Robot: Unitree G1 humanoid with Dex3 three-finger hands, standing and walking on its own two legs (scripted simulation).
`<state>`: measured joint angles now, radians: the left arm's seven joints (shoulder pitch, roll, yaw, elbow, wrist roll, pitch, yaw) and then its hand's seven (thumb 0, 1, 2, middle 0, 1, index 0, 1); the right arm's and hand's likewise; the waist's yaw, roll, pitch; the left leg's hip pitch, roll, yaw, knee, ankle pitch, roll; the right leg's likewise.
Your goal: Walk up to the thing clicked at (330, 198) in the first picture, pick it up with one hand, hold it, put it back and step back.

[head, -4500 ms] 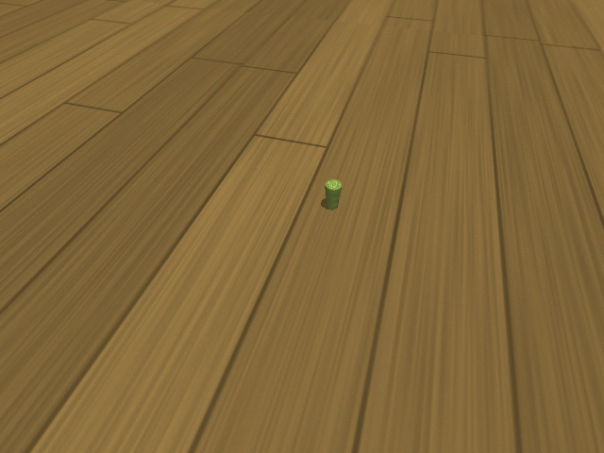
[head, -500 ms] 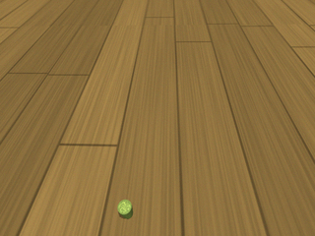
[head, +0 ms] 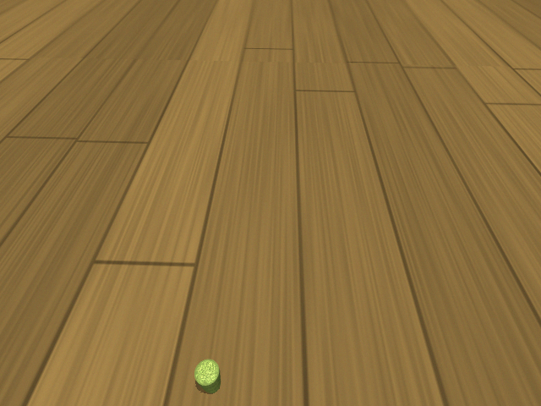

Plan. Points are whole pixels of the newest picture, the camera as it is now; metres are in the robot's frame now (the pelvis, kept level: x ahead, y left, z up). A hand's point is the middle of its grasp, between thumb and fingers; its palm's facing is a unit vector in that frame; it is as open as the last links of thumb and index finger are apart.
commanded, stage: walk up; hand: left
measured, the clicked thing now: (209, 378) +0.38 +0.22 -0.71
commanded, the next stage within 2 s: stand in 0.50 s
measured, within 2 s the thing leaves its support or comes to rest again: neither
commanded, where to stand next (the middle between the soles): +0.04 -0.01 m, yaw +1 degrees
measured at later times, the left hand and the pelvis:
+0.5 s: hand out of the picture +0.08 +0.26 -0.16, palm faces +0.01 -0.94 -0.33, open 7.4 cm; pelvis +0.01 +0.01 +0.00, yaw +0 degrees
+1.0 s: hand out of the picture +0.10 +0.26 -0.16, palm faces -0.01 -0.94 -0.34, open 7.4 cm; pelvis +0.02 +0.00 +0.00, yaw +1 degrees
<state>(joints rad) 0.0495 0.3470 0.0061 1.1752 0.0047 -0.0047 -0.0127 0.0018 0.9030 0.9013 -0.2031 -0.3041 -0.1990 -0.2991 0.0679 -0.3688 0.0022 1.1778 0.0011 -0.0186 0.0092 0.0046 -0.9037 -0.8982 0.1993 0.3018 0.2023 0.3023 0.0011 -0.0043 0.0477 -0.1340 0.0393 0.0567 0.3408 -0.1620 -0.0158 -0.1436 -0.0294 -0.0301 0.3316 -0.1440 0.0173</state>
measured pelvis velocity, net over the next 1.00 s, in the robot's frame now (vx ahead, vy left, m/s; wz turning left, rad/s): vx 0.02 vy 0.00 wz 0.01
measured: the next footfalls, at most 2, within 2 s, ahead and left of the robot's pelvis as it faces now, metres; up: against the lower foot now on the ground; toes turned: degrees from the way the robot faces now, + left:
none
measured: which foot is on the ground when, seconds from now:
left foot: down 0.00-1.00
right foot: down 0.00-1.00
